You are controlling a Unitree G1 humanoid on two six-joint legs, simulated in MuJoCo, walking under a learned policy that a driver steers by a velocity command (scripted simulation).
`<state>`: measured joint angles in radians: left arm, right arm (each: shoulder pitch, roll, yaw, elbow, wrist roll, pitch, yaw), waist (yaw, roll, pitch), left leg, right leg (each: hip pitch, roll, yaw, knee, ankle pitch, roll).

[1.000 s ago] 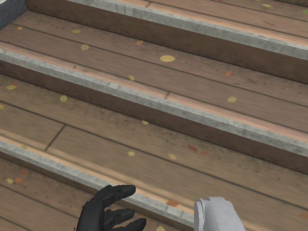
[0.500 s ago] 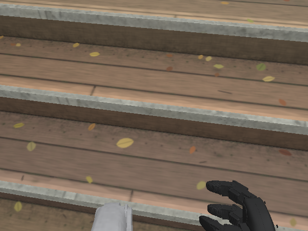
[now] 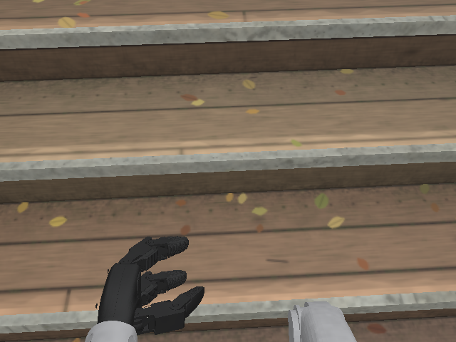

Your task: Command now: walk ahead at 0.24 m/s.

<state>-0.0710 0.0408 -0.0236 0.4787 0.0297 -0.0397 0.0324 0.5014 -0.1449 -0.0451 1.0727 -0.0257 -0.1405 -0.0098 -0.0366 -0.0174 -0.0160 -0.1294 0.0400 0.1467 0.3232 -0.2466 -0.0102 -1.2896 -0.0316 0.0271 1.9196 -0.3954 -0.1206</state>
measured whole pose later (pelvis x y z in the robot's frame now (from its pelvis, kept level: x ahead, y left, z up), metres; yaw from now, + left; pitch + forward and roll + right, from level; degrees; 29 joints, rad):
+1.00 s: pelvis +0.22 -0.01 +0.15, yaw +25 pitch +0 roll +0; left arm 0.19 0.16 0.04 0.69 0.01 0.05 0.04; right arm 0.22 -0.14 -0.01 0.61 -0.04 -0.03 -0.04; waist -0.01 -0.01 -0.02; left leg -0.29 -0.03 0.06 0.53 -0.24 0.06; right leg -0.38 -0.03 -0.03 0.84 -0.40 0.02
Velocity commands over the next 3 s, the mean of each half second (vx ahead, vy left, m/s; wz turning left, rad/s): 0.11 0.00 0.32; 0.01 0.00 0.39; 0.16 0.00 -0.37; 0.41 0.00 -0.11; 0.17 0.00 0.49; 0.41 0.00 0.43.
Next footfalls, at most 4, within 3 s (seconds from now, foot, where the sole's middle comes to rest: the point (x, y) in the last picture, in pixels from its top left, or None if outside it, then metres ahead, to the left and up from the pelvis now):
0.10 right None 0.27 -0.14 -0.62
0.68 left None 0.23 0.09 -0.62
1.04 right None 0.31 -0.11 -0.62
1.74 right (306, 252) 0.59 -0.18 -0.46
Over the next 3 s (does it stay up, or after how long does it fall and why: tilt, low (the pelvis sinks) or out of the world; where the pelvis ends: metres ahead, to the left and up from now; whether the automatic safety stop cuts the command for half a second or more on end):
stays up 1.06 -0.03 0.52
